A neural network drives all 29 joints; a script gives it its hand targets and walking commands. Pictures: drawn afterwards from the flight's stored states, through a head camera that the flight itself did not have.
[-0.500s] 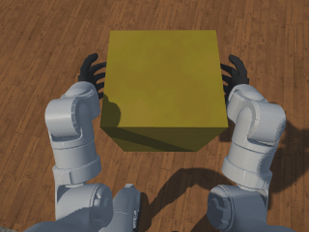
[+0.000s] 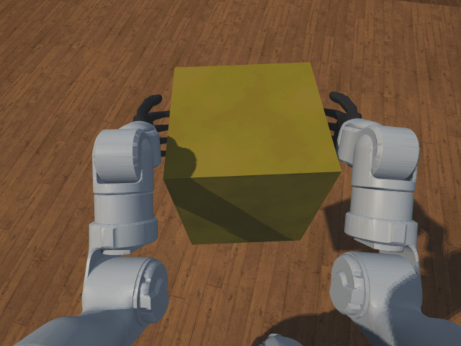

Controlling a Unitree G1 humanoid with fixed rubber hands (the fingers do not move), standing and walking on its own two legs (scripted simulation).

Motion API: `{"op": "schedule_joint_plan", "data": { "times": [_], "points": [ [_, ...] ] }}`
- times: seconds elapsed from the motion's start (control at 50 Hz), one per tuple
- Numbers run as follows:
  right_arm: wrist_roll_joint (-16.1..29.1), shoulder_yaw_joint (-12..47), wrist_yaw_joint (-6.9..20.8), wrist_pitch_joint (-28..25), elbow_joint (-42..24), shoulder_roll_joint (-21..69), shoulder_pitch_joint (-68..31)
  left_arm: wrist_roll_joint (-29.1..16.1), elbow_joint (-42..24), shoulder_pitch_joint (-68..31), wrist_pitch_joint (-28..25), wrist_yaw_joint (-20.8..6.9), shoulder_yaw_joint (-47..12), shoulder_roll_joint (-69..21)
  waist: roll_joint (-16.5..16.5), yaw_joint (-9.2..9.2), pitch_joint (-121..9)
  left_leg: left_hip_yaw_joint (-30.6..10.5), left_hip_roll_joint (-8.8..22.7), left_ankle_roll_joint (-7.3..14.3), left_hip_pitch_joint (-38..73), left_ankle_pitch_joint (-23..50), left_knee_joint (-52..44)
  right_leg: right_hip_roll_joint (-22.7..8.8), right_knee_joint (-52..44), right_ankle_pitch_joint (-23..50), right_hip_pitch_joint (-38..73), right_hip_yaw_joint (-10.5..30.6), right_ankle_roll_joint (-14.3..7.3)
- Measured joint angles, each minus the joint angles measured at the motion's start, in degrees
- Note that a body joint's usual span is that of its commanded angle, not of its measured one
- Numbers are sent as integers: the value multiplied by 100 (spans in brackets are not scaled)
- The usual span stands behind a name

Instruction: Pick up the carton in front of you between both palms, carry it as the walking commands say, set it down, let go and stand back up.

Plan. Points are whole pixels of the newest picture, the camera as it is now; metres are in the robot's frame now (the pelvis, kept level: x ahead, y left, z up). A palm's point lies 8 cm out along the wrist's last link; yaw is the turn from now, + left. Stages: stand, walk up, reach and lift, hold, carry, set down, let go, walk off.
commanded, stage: carry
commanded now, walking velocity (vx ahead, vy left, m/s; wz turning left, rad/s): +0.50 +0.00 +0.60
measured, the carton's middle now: (244, 163) +0.39 -0.02 +0.09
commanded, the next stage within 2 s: none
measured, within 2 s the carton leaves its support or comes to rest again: neither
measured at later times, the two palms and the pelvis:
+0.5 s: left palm (103, 41) +0.65 +0.26 +0.18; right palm (245, 33) +0.70 -0.04 +0.17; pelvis +0.31 +0.06 +0.05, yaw +12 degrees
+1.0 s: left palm out of the picture +1.00 +0.28 +0.24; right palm out of the picture +1.04 -0.02 +0.25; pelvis +0.64 +0.08 +0.10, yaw +0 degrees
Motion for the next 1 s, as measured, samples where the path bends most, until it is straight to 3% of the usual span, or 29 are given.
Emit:
{"op": "schedule_joint_plan", "data": {
  "times": [0.04, 0.1, 0.16, 0.22, 0.28, 0.34, 0.36, 0.38, 0.42, 0.46, 0.52, 0.62, 0.7, 0.76, 0.8, 0.82, 0.84, 0.88, 0.9, 0.94, 1.0],
  "points": [
    [-89, 5, 42, 81, 149, 48, -5, -179, 8, 147, 106, -16, -25, 53, -88, 234, -9, 128, -44, 81, -632, 309, 1221, -84, -337, -105, 395, -43, 54],
    [-229, 3, 52, 195, 53, 162, -12, -396, -110, 250, 196, 50, -33, 148, -168, 535, 74, 298, 19, 119, -1416, 712, 1782, -210, -886, -170, 994, -162, 54],
    [-365, -41, 55, 269, -244, 272, -37, -572, -251, 197, 192, 103, 21, 212, -199, 740, 156, 417, 97, 92, -2016, 795, 1536, -326, -1290, -310, 1544, -320, 91],
    [-492, -100, 58, 320, -468, 350, -73, -668, -242, 66, 141, 115, 90, 246, -193, 826, 137, 614, 167, 60, -2333, 971, 584, -407, -1619, -510, 2068, -511, 192],
    [-577, -127, 65, 343, -478, 372, -92, -702, -51, -67, 95, 103, 128, 282, -218, 758, 60, 963, 112, 150, -2219, 1243, -766, -508, -1787, -817, 2589, -721, 350],
    [-620, -53, 68, 272, -205, 404, -101, -661, 118, -32, 95, 44, 163, 345, -253, 416, 59, 1341, -239, 365, -1538, 1474, -1797, -845, -645, -1188, 2721, -864, 505],
    [-637, -2, 62, 212, -102, 437, -71, -630, 167, 8, 89, -1, 173, 381, -330, 261, 96, 1362, -340, 319, -1427, 1472, -1678, -992, 278, -951, 2494, -637, 511],
    [-632, 73, 32, 158, -7, 460, -25, -602, 202, 73, 78, -38, 181, 398, -325, 105, 124, 1326, -384, 259, -1359, 1308, -1525, -918, 1365, -820, 2102, -196, 560],
    [-572, 196, -1, 119, 39, 462, 147, -524, 225, 178, 99, -80, 204, 370, -271, -117, 225, 1207, -419, 170, -1083, 1065, -1610, -546, 3310, -524, 1194, 513, 496],
    [-362, 258, 29, 125, -78, 442, 335, -446, 135, 252, 150, -104, 230, 307, -220, -252, 341, 1105, -375, 28, -743, 1038, -1944, -298, 4178, -275, 368, 751, 364],
    [-220, 256, -19, 73, -371, 450, 520, -349, -157, 327, 171, -107, 221, 204, -203, -295, 487, 1052, -263, 22, -247, 956, -2394, -204, 4083, -115, -624, 778, 217],
    [-190, 126, -33, -57, -837, 567, 629, -333, -662, 443, 100, -105, 121, 148, -297, -179, 439, 1125, -110, -78, 548, 612, -2899, -320, 3532, 27, -1794, 578, 127],
    [-210, 85, -30, -10, -1045, 581, 588, -402, -785, 374, 127, -95, 18, 231, -318, -60, 227, 1232, 4, -234, 1271, 285, -3332, -338, 2573, 357, -2093, 250, 48],
    [-246, 53, -21, 92, -948, 525, 492, -462, -521, 195, 170, -86, -64, 342, -272, 50, 43, 1395, 159, -335, 1784, 6, -3459, -129, 1394, 530, -1746, -161, -95],
    [-280, 4, 7, 169, -813, 471, 514, -491, -175, 91, 166, -52, -173, 373, -266, 225, -17, 1594, 346, -418, 1905, -80, -2811, 164, 575, 523, -1095, -470, -247],
    [-302, -35, 42, 208, -732, 419, 536, -486, 21, 54, 144, -19, -230, 347, -204, 366, -13, 1628, 522, -423, 1779, 242, -2047, 336, 289, 546, -747, -537, -443],
    [-308, -90, 85, 230, -632, 361, 523, -481, 198, -8, 120, 7, -288, 332, -144, 514, 0, 1361, 581, -482, 1395, 655, -844, 456, 326, 401, -609, -538, -594],
    [-344, -174, 163, 219, -419, 303, 486, -537, 468, -73, 88, 66, -404, 366, -168, 766, 46, 593, 264, -523, 388, 627, 1650, 627, 319, 125, -370, -401, -729],
    [-375, -216, 178, 227, -359, 319, 476, -603, 529, -53, 88, 94, -460, 403, -196, 874, 82, 350, 117, -476, -60, 568, 2460, 706, 185, 78, -201, -295, -726],
    [-465, -294, 185, 276, -355, 390, 436, -783, 535, -14, 113, 153, -543, 500, -271, 1004, 175, 87, 1, -329, -870, 493, 3093, 783, -177, 104, 154, -69, -605],
    [-562, -387, 188, 340, -518, 458, 320, -979, 434, -98, 133, 240, -532, 579, -355, 1030, 289, -5, 144, -208, -1844, 391, 2597, 765, -583, 46, 599, 229, -580]
  ]
}}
